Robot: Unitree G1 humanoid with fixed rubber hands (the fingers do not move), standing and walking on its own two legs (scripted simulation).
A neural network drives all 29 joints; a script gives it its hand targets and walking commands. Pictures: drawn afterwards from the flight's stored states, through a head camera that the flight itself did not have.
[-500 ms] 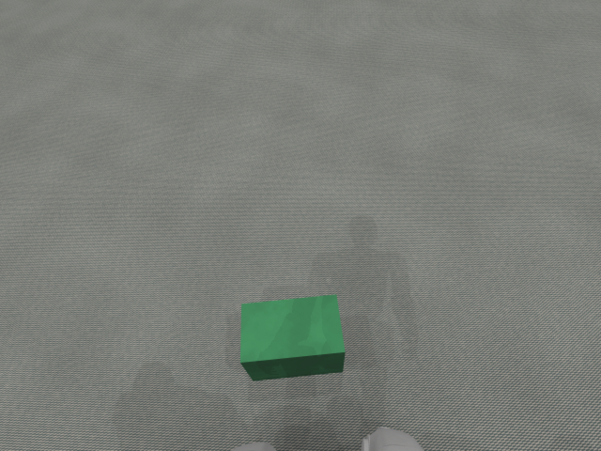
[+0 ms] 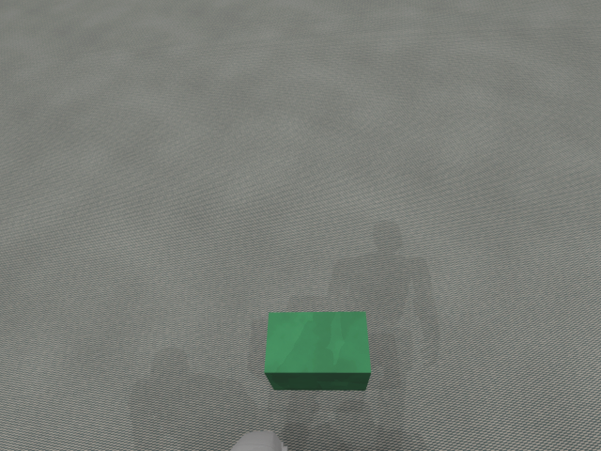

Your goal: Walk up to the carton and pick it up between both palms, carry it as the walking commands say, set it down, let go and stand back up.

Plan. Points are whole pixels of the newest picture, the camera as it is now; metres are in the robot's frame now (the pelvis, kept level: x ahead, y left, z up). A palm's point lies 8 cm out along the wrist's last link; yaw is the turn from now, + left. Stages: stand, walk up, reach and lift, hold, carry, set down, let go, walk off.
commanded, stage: walk up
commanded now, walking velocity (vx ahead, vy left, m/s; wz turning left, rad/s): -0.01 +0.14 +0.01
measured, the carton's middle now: (318, 352) +0.43 +0.05 -0.67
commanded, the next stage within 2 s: none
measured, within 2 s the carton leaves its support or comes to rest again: neither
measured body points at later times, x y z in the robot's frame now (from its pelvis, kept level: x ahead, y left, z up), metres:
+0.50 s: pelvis -0.01 +0.07 +0.00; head -0.01 +0.07 +0.45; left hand -0.02 +0.29 -0.16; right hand +0.03 -0.15 -0.16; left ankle +0.01 +0.14 -0.74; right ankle -0.05 -0.05 -0.74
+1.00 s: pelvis +0.04 +0.03 +0.01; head +0.06 +0.02 +0.45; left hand -0.04 +0.23 -0.15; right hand +0.08 -0.19 -0.16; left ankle +0.09 +0.17 -0.70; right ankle -0.05 -0.05 -0.74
